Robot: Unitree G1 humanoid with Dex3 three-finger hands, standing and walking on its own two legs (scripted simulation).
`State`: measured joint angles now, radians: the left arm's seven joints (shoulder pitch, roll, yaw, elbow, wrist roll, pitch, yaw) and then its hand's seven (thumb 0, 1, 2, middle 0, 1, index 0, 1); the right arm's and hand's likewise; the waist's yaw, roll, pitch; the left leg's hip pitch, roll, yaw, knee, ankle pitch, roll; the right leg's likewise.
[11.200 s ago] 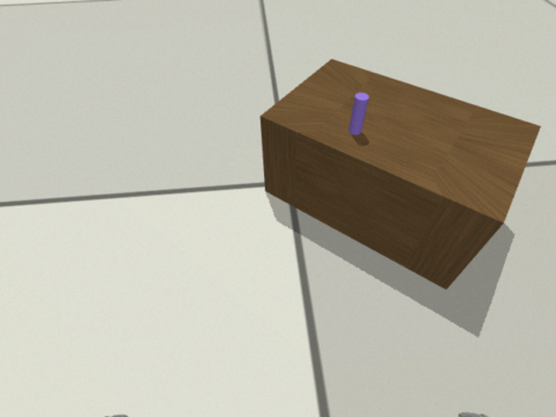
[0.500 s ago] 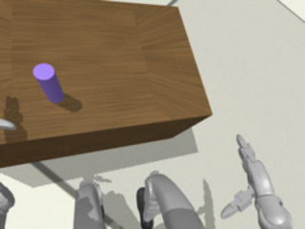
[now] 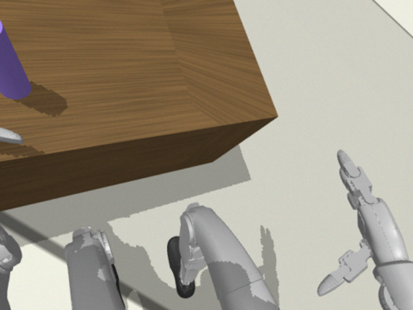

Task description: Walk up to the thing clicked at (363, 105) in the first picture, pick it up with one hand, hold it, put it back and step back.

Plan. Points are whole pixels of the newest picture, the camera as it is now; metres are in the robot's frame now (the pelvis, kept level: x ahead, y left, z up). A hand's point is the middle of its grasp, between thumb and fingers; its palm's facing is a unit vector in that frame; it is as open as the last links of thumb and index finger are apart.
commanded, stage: close in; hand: left
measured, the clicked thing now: (0, 61) +0.56 +0.22 -0.03
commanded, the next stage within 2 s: close in 0.48 s
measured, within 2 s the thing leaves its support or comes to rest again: leaves its support in 1.74 s
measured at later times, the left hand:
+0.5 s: hand (10, 71) +0.55 +0.21 -0.04, palm faces +0.18 -0.98 +0.02, open 17.7 cm
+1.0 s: hand (13, 68) +0.55 +0.21 -0.03, palm faces +0.19 -0.98 +0.02, open 14.6 cm
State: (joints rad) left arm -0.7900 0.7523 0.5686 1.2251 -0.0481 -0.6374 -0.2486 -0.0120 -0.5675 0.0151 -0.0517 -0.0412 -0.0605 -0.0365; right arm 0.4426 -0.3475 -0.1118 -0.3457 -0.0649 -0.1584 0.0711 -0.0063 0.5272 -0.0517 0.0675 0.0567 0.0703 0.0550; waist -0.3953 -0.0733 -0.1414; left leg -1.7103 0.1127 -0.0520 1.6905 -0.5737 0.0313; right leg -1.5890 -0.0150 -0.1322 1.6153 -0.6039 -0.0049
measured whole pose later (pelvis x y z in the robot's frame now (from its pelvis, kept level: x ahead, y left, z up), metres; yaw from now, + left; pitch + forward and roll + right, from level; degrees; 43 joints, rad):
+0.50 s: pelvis +0.02 +0.00 +0.01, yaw +0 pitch +35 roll -7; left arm -0.81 0.63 0.53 1.18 0.01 -0.60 -0.07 -0.01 -0.60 0.00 -0.07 -0.02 -0.09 -0.01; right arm 0.46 -0.33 -0.11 -0.38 -0.07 -0.08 0.10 -0.01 0.53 -0.05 0.07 0.06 0.07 0.05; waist -0.40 -0.04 -0.15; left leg -1.67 0.12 -0.03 1.66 -0.61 0.03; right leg -1.57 -0.01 -0.11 1.59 -0.63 0.00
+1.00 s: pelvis +0.03 +0.00 +0.02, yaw +0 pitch +34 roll -7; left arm -0.78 0.62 0.54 1.20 0.00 -0.62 -0.07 -0.01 -0.44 0.12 -0.52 -0.32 -0.53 -0.31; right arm 0.47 -0.33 -0.09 -0.44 -0.07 -0.04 0.12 -0.01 0.50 -0.05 0.07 0.06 0.07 0.05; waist -0.40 -0.03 -0.15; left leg -1.62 0.12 -0.04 1.63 -0.61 0.02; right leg -1.51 0.00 -0.12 1.55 -0.63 -0.01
